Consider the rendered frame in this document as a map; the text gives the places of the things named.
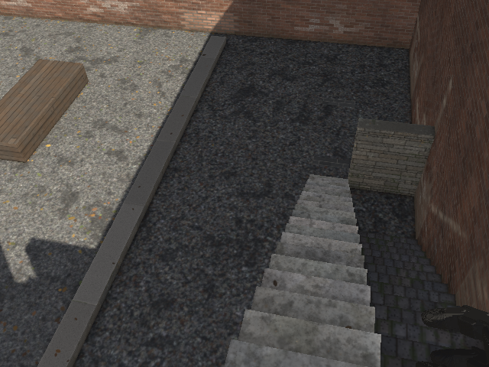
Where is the robot right hand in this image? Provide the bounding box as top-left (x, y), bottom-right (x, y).
top-left (416, 305), bottom-right (489, 367)

